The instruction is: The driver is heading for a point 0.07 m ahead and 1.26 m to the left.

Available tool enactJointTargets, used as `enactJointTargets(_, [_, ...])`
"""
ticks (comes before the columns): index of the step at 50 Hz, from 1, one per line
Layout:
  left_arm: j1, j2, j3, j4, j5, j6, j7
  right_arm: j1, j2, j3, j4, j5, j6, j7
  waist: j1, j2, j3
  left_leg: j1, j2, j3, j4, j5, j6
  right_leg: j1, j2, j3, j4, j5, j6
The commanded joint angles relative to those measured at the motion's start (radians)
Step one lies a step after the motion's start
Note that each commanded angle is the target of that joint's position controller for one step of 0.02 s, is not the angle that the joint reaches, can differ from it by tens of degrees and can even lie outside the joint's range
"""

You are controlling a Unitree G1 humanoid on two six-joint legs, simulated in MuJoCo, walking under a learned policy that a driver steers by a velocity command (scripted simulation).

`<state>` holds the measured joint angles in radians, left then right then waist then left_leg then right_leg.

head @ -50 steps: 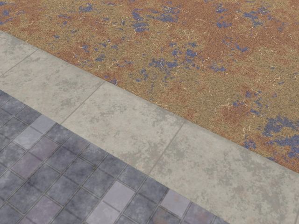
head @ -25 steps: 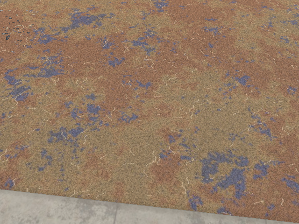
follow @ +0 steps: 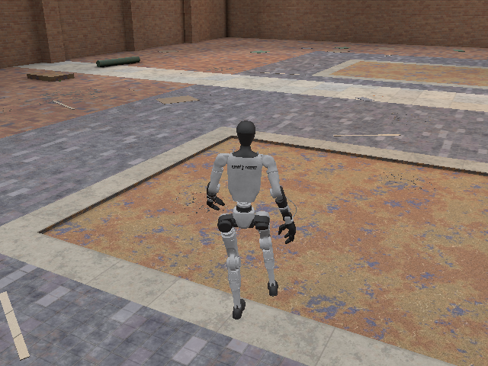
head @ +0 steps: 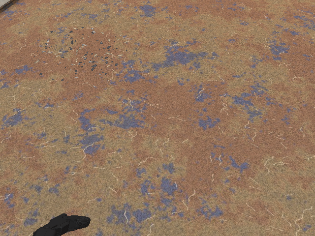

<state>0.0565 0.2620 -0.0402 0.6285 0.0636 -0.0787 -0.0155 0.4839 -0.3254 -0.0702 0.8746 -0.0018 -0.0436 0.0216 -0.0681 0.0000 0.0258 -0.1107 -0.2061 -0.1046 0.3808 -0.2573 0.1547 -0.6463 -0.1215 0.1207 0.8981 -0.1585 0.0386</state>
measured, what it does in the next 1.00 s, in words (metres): goes down, turning left: right foot 0.04 m lower, then left foot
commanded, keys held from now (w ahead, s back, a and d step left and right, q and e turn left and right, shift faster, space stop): w+q+shift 0.76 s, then w+shift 0.24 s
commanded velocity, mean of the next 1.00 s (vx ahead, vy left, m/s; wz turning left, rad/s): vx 1.00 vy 0.00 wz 0.87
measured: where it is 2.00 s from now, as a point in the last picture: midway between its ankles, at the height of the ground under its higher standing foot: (10, 92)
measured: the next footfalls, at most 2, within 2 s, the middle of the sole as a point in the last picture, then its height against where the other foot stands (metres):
right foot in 0.22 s outside the picture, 0.04 m lower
left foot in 0.64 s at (136, 191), level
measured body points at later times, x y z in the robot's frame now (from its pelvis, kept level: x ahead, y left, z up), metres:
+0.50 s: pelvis +0.47 -0.04 -0.05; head +0.50 -0.04 +0.40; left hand +0.27 +0.18 -0.16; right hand +0.81 -0.15 -0.12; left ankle +0.55 +0.09 -0.71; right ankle +0.37 -0.19 -0.78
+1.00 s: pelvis +0.89 +0.17 -0.06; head +0.92 +0.18 +0.39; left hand +0.88 +0.50 -0.12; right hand +1.11 -0.04 -0.19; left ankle +0.70 +0.08 -0.78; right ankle +1.13 +0.20 -0.77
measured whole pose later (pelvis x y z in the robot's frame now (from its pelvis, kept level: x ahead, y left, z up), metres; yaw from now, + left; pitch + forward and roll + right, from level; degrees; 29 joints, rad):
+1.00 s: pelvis +0.89 +0.17 -0.06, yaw +51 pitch +2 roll +1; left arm 0.05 0.28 -0.01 0.62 0.03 -0.06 -0.03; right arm 0.44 -0.34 -0.06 0.84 -0.01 -0.08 0.01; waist -0.10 0.01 0.02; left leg 0.15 -0.13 -0.19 0.30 -0.44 0.12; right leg -0.58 -0.10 0.02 0.56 -0.02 -0.01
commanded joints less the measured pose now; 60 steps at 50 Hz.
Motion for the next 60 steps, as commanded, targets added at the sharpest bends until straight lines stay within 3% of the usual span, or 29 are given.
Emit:
enactJointTargets(1, [-0.07,0.091,0.022,-0.074,-0.015,-0.002,-0.019,-0.063,-0.157,-0.047,-0.081,0.018,-0.032,0.001,0.019,0.014,0.059,-0.26,0.174,-0.229,-0.176,0.248,0.096,0.192,0.053,-0.098,-0.243,0.342,0.004])
enactJointTargets(7, [-0.12,0.141,0.043,-0.097,-0.034,-0.02,-0.005,-0.058,-0.195,-0.064,-0.096,-0.011,-0.018,-0.026,-0.017,0.072,0.021,-0.041,0.208,-0.346,0.018,0.335,0.022,0.3,0.092,-0.041,-0.464,0.276,-0.008])
enactJointTargets(9, [0.147,0.22,0.08,-0.022,-0.049,-0.034,0.019,-0.094,-0.251,-0.076,-0.098,-0.029,-0.017,-0.025,0.124,0.043,-0.142,0.028,0.177,-0.31,0.361,0.543,-0.007,0.54,0.104,-0.055,-0.474,0.143,-0.023])
enactJointTargets(10, [0.365,0.256,0.1,0.035,-0.04,-0.038,0.035,-0.122,-0.215,-0.068,-0.101,-0.021,-0.022,-0.022,0.225,0.015,-0.234,-0.122,0.15,-0.277,0.63,0.464,-0.019,0.808,0.05,-0.03,-0.402,0.054,-0.038])
enactJointTargets(11, [0.512,0.275,0.107,0.07,-0.008,-0.037,0.048,-0.119,-0.034,-0.02,-0.119,-0.019,-0.03,-0.024,0.235,-0.156,-0.311,-0.386,0.105,-0.202,0.971,-0.278,-0.008,1.048,-0.153,0.161,-0.301,-0.152,-0.025])
enactJointTargets(12, [0.46,0.401,0.141,0.049,0.017,-0.029,0.043,0.084,0.024,0.013,-0.188,0.044,-0.029,-0.032,0.09,-0.486,-0.479,-0.641,0.062,-0.045,1.232,-0.353,-0.049,1.207,-0.454,0.777,-0.494,-0.197,-0.153])
enactJointTargets(13, [0.337,0.295,0.14,0.026,-0.004,-0.017,0.037,-0.035,-0.083,0.009,-0.154,0.004,-0.012,-0.042,0.121,-0.227,-0.361,-0.751,0.165,-0.01,1.191,-0.18,-0.036,1.061,-0.381,0.79,-0.619,-0.565,-0.204])
enactJointTargets(15, [0.253,0.146,0.102,0.044,0.001,-0.015,0.032,-0.25,-0.13,-0.008,-0.156,-0.022,0.005,-0.008,0.149,0.003,-0.059,-0.693,0.239,0.015,1.042,-0.013,-0.057,0.733,-0.223,0.35,-0.636,-0.239,-0.142])
enactJointTargets(17, [0.356,0.09,0.082,0.139,-0.027,-0.03,0.033,-0.29,-0.068,0.003,-0.182,-0.042,0.028,0.025,0.123,-0.118,0.0,-0.656,0.286,0.019,0.987,0.006,-0.056,0.655,-0.134,0.1,-0.598,0.225,-0.077])
enactJointTargets(19, [0.365,0.065,0.077,0.177,-0.052,-0.047,0.019,-0.33,-0.026,0.021,-0.226,-0.03,0.043,0.04,0.08,-0.145,-0.015,-0.657,0.285,0.053,0.909,0.025,-0.061,0.634,-0.111,-0.012,-0.635,0.354,-0.052])
enactJointTargets(25, [0.354,0.102,0.08,0.216,-0.041,-0.058,0.024,-0.552,-0.008,0.065,-0.313,-0.024,0.045,0.072,0.062,-0.046,0.093,-0.57,0.234,0.233,0.525,0.242,-0.028,0.586,-0.045,-0.303,-0.752,0.661,-0.001])
enactJointTargets(27, [0.392,0.151,0.088,0.223,-0.038,-0.056,0.041,-0.561,-0.023,0.067,-0.304,-0.03,0.044,0.077,0.047,-0.059,0.068,-0.408,0.151,0.326,0.419,0.243,0.001,0.598,-0.043,-0.361,-0.671,1.056,0.022])
enactJointTargets(29, [0.393,0.209,0.101,0.218,-0.039,-0.039,0.069,-0.432,-0.072,0.05,-0.258,-0.038,0.046,0.071,-0.04,-0.099,-0.014,-0.216,0.094,0.329,0.382,0.196,0.032,0.617,-0.084,-0.359,-0.456,1.308,0.034])
enactJointTargets(31, [0.268,0.247,0.11,0.173,-0.033,-0.012,0.075,-0.023,-0.164,0.0,-0.129,-0.039,0.042,0.046,-0.235,-0.074,-0.157,0.243,0.107,0.19,0.313,0.156,0.128,0.384,-0.11,-0.316,0.095,1.18,0.026])
enactJointTargets(32, [0.234,0.217,0.112,0.166,-0.023,-0.003,0.05,0.033,-0.2,-0.028,-0.087,-0.006,0.04,0.016,-0.223,0.073,-0.148,0.397,0.168,0.087,0.218,0.137,0.183,0.166,0.064,-0.326,0.542,0.171,0.006])
enactJointTargets(33, [0.266,0.104,0.079,0.097,0.003,-0.014,0.044,-0.056,-0.275,-0.04,-0.112,0.006,0.048,-0.001,-0.081,0.195,-0.146,0.452,0.308,-0.182,0.323,0.397,0.222,-0.094,0.126,-0.26,0.833,-0.375,-0.007])
enactJointTargets(34, [0.28,0.149,0.079,-0.01,-0.03,-0.033,0.04,-0.045,-0.312,-0.057,-0.156,-0.02,0.056,-0.01,-0.072,0.173,-0.346,0.636,0.461,-0.575,0.082,0.099,0.411,-0.281,0.13,-0.052,0.881,-0.365,0.018])
enactJointTargets(35, [0.211,0.181,0.072,-0.015,-0.021,-0.052,0.035,-0.086,-0.248,-0.051,-0.167,-0.02,0.056,-0.024,-0.062,0.006,-0.191,0.48,0.474,-0.675,-0.118,-0.13,0.362,-0.334,0.082,-0.019,0.726,-0.28,-0.001])
enactJointTargets(37, [0.199,0.186,0.075,0.008,-0.004,-0.034,0.03,-0.171,-0.175,-0.031,-0.147,-0.024,0.033,-0.037,0.07,-0.096,0.041,0.116,0.387,-0.524,-0.169,-0.012,0.283,-0.199,0.028,-0.032,0.531,-0.268,0.015])
enactJointTargets(41, [0.141,0.104,0.053,-0.034,0.008,0.023,0.009,-0.23,-0.145,-0.016,-0.147,-0.013,-0.036,-0.032,0.143,-0.079,0.112,-0.323,0.245,-0.265,-0.222,0.133,0.21,0.086,-0.039,-0.086,0.119,-0.156,0.052])
enactJointTargets(44, [0.038,0.044,0.033,-0.055,-0.033,0.014,-0.018,-0.175,-0.132,-0.022,-0.122,0.006,-0.061,-0.012,0.072,-0.012,0.071,-0.375,0.195,-0.168,-0.266,0.208,0.133,0.333,-0.008,-0.126,-0.171,0.267,0.005])
enactJointTargets(48, [-0.026,0.116,0.061,-0.06,-0.034,0.012,-0.011,-0.061,-0.168,-0.031,-0.085,0.001,-0.055,-0.009,0.007,0.013,0.037,0.005,0.279,-0.173,-0.152,0.565,0.073,0.269,0.057,-0.158,-0.337,0.215,-0.059])
enactJointTargets(49, [0.035,0.141,0.075,-0.043,-0.03,0.009,-0.005,-0.054,-0.192,-0.034,-0.077,-0.007,-0.051,-0.014,0.04,0.025,-0.018,0.082,0.291,-0.163,-0.044,0.748,0.051,0.322,0.099,-0.17,-0.342,0.117,-0.074])
enactJointTargets(51, [0.395,0.205,0.114,0.052,-0.033,0.007,0.023,-0.122,-0.206,-0.034,-0.078,-0.036,-0.042,-0.019,0.249,0.031,-0.192,-0.03,0.249,-0.108,0.415,0.813,0.007,0.696,0.106,-0.168,-0.319,-0.042,-0.101])
enactJointTargets(52, [0.586,0.302,0.142,0.085,-0.004,0.007,0.042,-0.124,-0.093,-0.004,-0.114,-0.028,-0.051,-0.022,0.31,-0.126,-0.314,-0.258,0.167,-0.034,0.839,0.472,-0.02,0.92,-0.101,0.113,-0.351,-0.42,-0.136])
enactJointTargets(53, [0.534,0.356,0.153,0.107,0.001,0.007,0.024,-0.014,0.002,0.022,-0.157,0.016,-0.065,-0.01,0.17,-0.467,-0.391,-0.521,0.027,-0.052,1.056,-0.176,-0.044,1.011,-0.281,0.741,-0.641,-0.594,-0.217])
enactJointTargets(55, [0.325,0.187,0.13,0.074,-0.021,0.009,0.005,-0.173,-0.074,0.024,-0.15,-0.017,-0.05,-0.014,0.146,-0.073,-0.116,-0.648,0.177,-0.035,1.046,-0.028,-0.03,0.772,-0.228,0.516,-0.643,-0.552,-0.234])
enactJointTargets(56, [0.309,0.15,0.121,0.092,-0.016,0.006,0.002,-0.224,-0.067,0.028,-0.163,-0.025,-0.046,-0.004,0.127,-0.003,-0.058,-0.62,0.208,-0.024,0.981,-0.017,-0.032,0.661,-0.181,0.397,-0.65,-0.429,-0.22])
enactJointTargets(60, [0.351,0.111,0.101,0.177,-0.039,-0.025,0.003,-0.279,-0.009,0.051,-0.208,-0.042,-0.01,0.029,0.056,-0.069,0.048,-0.625,0.246,-0.028,0.837,-0.006,-0.063,0.486,-0.096,0.174,-0.757,-0.27,-0.198])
